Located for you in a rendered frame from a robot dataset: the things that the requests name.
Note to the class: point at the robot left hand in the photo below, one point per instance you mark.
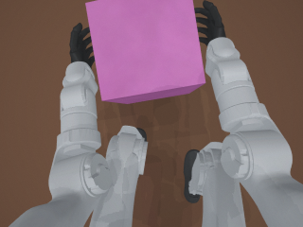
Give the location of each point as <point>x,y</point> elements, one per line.
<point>78,50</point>

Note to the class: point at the robot right upper arm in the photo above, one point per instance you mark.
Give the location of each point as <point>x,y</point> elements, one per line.
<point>262,161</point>

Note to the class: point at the robot left foot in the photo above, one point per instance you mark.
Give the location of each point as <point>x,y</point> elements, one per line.
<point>142,132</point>

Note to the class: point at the robot right hand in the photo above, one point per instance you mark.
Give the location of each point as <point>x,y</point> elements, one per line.
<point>214,23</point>

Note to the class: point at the left robot forearm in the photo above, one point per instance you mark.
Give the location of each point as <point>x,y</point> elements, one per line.
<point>78,113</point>

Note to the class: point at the right robot forearm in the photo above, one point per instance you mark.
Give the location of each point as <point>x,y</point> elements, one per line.
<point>234,90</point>

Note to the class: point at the robot foot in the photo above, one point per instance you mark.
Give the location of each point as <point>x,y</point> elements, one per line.
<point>188,165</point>
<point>142,132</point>

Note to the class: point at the robot left upper arm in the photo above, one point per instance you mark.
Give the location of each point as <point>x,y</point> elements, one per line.
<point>76,185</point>

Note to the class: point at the robot right foot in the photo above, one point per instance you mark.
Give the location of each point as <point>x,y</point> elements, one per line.
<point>188,165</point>

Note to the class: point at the carton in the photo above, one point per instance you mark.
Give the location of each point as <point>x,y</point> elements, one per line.
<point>145,49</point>

